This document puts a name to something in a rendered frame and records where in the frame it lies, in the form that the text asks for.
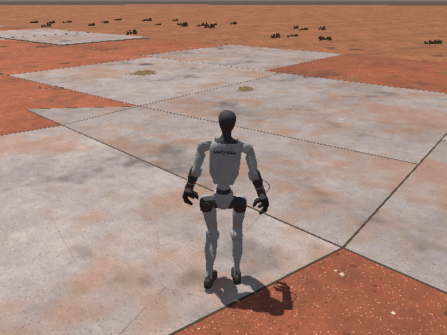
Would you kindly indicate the left robot forearm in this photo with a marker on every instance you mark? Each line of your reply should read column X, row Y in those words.
column 191, row 181

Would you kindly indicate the right robot hand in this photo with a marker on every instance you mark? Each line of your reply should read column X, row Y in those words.
column 264, row 203

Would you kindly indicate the robot right thigh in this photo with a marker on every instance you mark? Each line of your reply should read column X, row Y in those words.
column 239, row 208

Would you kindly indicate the robot left thigh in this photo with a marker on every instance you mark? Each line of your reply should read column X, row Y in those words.
column 210, row 216

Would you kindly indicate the robot right upper arm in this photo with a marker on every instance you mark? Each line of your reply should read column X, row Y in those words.
column 251, row 160

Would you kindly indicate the robot left upper arm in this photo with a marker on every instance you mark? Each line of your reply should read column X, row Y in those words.
column 203, row 146

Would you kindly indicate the robot thigh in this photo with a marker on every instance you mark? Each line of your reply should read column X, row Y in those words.
column 239, row 208
column 210, row 216

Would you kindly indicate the right robot forearm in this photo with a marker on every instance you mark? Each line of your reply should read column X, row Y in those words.
column 258, row 184

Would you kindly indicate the left robot hand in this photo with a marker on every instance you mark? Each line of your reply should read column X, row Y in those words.
column 192, row 194

